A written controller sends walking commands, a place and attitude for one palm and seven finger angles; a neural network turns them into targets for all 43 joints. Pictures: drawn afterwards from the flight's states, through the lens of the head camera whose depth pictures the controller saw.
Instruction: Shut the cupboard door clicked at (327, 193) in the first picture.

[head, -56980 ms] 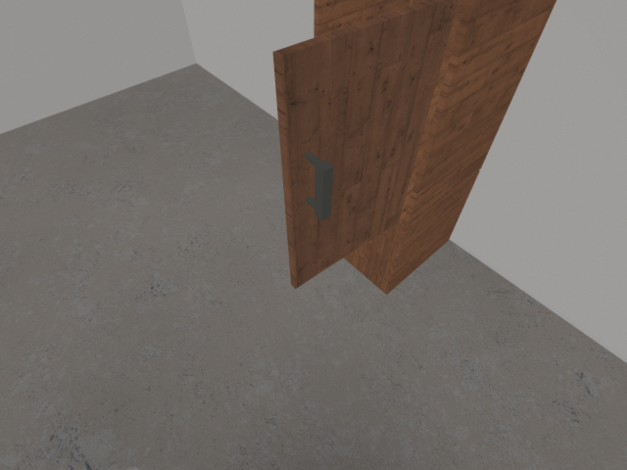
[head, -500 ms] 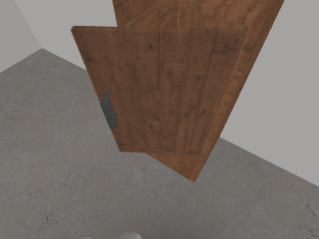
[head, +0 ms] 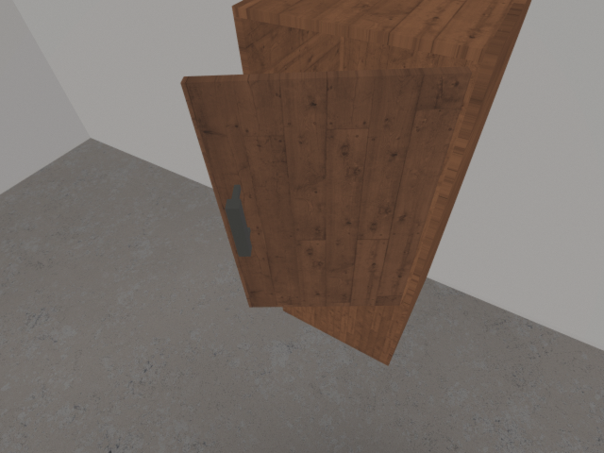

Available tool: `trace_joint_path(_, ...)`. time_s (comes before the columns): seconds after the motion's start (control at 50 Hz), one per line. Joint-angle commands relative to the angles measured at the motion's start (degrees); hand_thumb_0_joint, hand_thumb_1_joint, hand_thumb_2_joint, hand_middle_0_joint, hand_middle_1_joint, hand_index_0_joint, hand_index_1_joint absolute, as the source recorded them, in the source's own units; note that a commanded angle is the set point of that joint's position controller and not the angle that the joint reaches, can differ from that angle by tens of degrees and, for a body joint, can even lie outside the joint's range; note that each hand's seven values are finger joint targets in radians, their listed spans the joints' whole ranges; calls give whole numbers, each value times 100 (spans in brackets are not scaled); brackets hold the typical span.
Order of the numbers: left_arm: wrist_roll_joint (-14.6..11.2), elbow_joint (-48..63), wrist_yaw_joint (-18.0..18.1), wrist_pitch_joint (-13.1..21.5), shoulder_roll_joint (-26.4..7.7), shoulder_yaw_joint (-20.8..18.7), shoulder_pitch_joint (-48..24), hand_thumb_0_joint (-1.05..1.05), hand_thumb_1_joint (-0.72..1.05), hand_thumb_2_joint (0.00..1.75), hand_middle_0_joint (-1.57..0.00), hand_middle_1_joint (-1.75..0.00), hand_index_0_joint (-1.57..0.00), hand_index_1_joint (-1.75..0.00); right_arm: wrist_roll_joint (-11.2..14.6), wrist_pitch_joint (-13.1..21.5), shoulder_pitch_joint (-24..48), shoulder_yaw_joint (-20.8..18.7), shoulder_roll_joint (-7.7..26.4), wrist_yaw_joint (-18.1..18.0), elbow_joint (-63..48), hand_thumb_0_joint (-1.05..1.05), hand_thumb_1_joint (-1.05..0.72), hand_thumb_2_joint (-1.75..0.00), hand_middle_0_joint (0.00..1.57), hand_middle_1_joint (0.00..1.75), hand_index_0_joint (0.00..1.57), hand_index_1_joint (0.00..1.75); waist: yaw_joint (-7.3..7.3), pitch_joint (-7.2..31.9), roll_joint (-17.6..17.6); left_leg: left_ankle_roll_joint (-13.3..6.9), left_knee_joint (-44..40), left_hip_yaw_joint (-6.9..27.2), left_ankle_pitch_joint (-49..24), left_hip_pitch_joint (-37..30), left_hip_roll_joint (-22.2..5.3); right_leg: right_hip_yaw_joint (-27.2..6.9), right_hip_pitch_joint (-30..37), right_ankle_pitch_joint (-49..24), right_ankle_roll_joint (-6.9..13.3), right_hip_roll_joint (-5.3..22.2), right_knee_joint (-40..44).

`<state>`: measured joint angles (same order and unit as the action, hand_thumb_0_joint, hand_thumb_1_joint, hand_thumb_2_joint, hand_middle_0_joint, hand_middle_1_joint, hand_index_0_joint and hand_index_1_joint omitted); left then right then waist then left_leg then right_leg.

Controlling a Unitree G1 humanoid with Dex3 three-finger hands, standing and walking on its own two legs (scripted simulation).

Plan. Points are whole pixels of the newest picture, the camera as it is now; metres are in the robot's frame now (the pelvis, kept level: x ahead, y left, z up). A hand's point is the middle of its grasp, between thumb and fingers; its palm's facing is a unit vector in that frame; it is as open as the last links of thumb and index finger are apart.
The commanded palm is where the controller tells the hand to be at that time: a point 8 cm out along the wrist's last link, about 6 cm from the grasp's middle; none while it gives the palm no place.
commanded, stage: come to a stop and stand still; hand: left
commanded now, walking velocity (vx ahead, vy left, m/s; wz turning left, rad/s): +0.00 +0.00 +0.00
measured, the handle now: (241, 221) +0.48 +0.15 +0.01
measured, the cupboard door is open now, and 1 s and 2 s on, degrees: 30 30 30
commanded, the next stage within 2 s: look again from close up in 0.08 s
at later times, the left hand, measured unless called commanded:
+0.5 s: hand out of the picture +0.08 +0.15 -0.17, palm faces +0.00 -0.97 -0.23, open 7.3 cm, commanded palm none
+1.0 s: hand (223, 349) +0.25 +0.13 +0.01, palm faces +0.24 -0.97 -0.08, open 7.0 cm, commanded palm +0.14 +0.18 -0.06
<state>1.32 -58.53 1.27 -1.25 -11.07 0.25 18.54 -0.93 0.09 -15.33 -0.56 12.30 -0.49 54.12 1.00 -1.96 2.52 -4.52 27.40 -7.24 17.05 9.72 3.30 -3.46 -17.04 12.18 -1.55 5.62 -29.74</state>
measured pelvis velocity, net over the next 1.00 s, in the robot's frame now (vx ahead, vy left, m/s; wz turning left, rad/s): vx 0.03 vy -0.06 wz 0.07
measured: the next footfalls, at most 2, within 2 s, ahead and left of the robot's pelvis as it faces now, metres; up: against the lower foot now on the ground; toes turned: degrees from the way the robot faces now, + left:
none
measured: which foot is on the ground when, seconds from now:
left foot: down 0.00-1.00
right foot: down 0.00-1.00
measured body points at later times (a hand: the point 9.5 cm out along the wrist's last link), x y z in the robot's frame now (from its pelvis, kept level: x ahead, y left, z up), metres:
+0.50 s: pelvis +0.04 -0.03 +0.00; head +0.07 -0.04 +0.45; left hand +0.09 +0.20 -0.15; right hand +0.06 -0.26 -0.16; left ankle -0.02 +0.07 -0.73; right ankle +0.05 -0.18 -0.73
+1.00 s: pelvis +0.03 -0.06 -0.03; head +0.04 -0.09 +0.42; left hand +0.23 +0.18 +0.02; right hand +0.18 -0.31 -0.13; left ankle -0.02 +0.07 -0.73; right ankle +0.05 -0.17 -0.73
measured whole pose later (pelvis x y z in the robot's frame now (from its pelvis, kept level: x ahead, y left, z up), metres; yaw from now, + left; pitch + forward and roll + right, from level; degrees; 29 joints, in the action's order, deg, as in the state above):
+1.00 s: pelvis +0.03 -0.06 -0.03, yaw +4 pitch +5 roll +2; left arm -9.8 -9.4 -1.7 18.2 -7.9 -6.5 18.7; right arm 0.7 18.0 -15.0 -2.8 13.7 -2.1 43.7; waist -1.6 5.0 1.9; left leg 0.9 43.9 -0.8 25.6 22.5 0.4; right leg 2.9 -28.6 22.7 -0.3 4.1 -46.6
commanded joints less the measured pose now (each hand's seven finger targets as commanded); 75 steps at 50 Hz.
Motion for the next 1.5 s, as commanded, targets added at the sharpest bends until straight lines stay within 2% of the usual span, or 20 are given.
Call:
trace_joint_path(0.0,-5,253,34,168,-598,-87,-42,0,90,90,-20,-30,-20,-30,4,169,-75,-94,596,-48,-208,0,-90,-90,20,30,20,30,-70,-135,-307,116,-1221,1117,150,472,-934,-46,201,-79,316,-94,303)
trace_joint_path(0.42,-55,-101,85,251,-592,-117,-310,0,90,90,-20,-30,-20,-30,13,220,-321,-51,385,-150,563,0,-90,-90,20,30,20,30,-115,164,-303,256,-580,685,-1761,-174,-907,-50,668,-1801,352,77,188)
trace_joint_path(0.72,-59,-94,93,255,-600,-148,-422,0,90,90,-20,-30,-20,-30,7,183,-190,-70,357,-169,696,0,-90,-90,20,30,20,30,-117,138,-319,325,-599,653,-1702,-313,-933,-64,724,-1939,376,65,344)
trace_joint_path(0.74,-35,-344,329,330,-649,-184,136,0,90,90,-20,-30,-20,-30,84,189,108,-158,601,-120,336,0,-90,-90,20,30,20,30,-1,265,-930,473,582,464,-2575,120,-1130,-80,931,-3869,218,308,102)
trace_joint_path(0.76,-671,8936,470,1974,-4358,-2944,-5175,0,90,90,-20,-30,-20,-30,135,1356,-420,-405,1627,-788,-1006,0,-90,-90,20,30,20,30,-580,2371,-143,454,1582,452,-3895,-1789,-855,354,1114,-2777,253,-286,-1396)
trace_joint_path(0.78,-721,6213,512,1289,-670,-115,-407,0,90,90,-22,-32,-22,-32,615,1869,229,76,835,-865,-1105,0,-90,-90,20,30,20,30,-361,2374,1964,513,859,1109,-4048,-1498,-663,784,-2,-1088,186,-551,-2468)
trace_joint_path(0.8,-1013,6374,784,1041,-559,-400,-341,0,90,90,-24,-34,-24,-34,465,2028,359,74,813,-754,-901,0,-90,-90,20,30,20,30,-22,2208,2069,629,579,1136,-4705,-1515,-774,823,-234,225,210,-470,-2370)
trace_joint_path(0.82,-990,5559,631,567,770,287,608,0,90,90,-25,-36,-25,-36,340,2102,297,-74,402,-445,-1049,0,-90,-90,20,30,20,30,-234,1162,1521,589,-277,1060,-4275,-564,-722,890,-745,602,180,-422,-1500)
trace_joint_path(0.84,-1046,6477,547,793,157,10,-641,0,90,90,-27,-38,-27,-38,351,2173,201,-304,768,-287,-1334,0,-90,-90,20,30,20,30,-276,706,773,645,148,872,-3198,-51,-690,827,-508,-93,236,-401,-951)
trace_joint_path(0.9,-992,5215,45,1488,-224,-832,715,0,90,90,-33,-44,-33,-44,180,2202,265,-397,740,-237,-1747,0,-90,-90,20,30,20,30,-149,-108,-984,576,1043,827,-1451,1936,-260,708,-670,-816,270,-277,-568)
trace_joint_path(0.92,-1066,4663,-250,1857,119,-764,1137,0,90,90,-35,-46,-35,-46,167,2142,312,-381,690,-183,-1869,0,-90,-90,20,30,20,30,-132,-331,-2065,542,1317,832,-1192,2414,-252,699,-1011,-884,188,-289,-812)
trace_joint_path(0.96,-1321,4209,-968,2777,231,-1105,2039,0,90,90,-38,-50,-38,-50,100,2056,389,-515,684,-99,-2045,0,-90,-90,20,30,20,30,88,220,-3296,588,1916,767,-647,3224,-173,424,-1018,-1380,-12,-208,-1358)
trace_joint_path(1.02,-1656,4499,-2095,3906,-360,-1599,1737,0,90,90,-44,-56,-44,-56,102,2010,620,-545,784,83,-2512,0,-90,-90,20,30,20,30,323,1390,-1630,639,2614,614,-274,3656,-19,-93,-855,-1290,150,-25,-2031)
trace_joint_path(1.06,-1677,5138,-2302,4043,-851,-1968,1279,0,90,90,-47,-60,-47,-60,134,1958,808,-535,758,79,-2859,0,-90,-90,20,30,20,30,500,2058,-24,547,2812,426,-118,3718,45,-253,-1063,-215,277,-90,-2194)
trace_joint_path(1.08,-1746,5513,-2275,4018,-977,-2025,917,0,90,90,-49,-62,-49,-62,149,1953,916,-514,718,57,-3027,0,-90,-90,20,30,20,30,486,2122,253,504,2895,399,87,3801,48,-275,-1326,496,308,-139,-2170)
trace_joint_path(1.2,-2022,7919,-1815,4340,-807,-1355,-1342,0,90,90,-60,-74,-60,-74,132,2042,720,-377,730,-224,-3223,0,-90,-90,20,30,20,30,-333,2233,34,309,3541,671,980,3977,-160,-485,-2319,2597,246,-301,-1987)
trace_joint_path(1.28,-1848,7447,-2039,3935,-617,-670,-956,0,90,90,-68,-82,-68,-82,210,2069,510,-289,916,-439,-3156,0,-90,-90,20,30,20,30,-551,1781,-279,271,3456,810,1438,4166,-220,-190,-2634,2844,244,-424,-2034)
trace_joint_path(1.32,-1815,6799,-2206,3294,-706,-697,-672,0,90,90,-71,-86,-71,-86,282,1995,434,-233,954,-509,-3189,0,-90,-90,20,30,20,30,-482,1614,-338,287,3325,843,1564,4332,-187,-100,-2571,2928,227,-421,-2000)
trace_joint_path(1.4,-1821,6300,-2090,1934,-1125,-1490,118,0,90,90,-79,-94,-79,-94,403,1750,554,-215,902,-535,-3542,0,-90,-90,20,30,20,30,127,1763,-491,332,2829,789,1623,4353,-113,-66,-1968,3279,189,-365,-1755)
trace_joint_path(1.48,-1999,7374,-1290,1797,-990,-1919,219,0,90,90,-86,-102,-86,-102,318,1668,627,-181,667,-461,-3745,0,-90,-90,20,30,20,30,352,2002,-505,399,2456,872,1080,3908,-115,314,-1711,2511,213,-454,-1945)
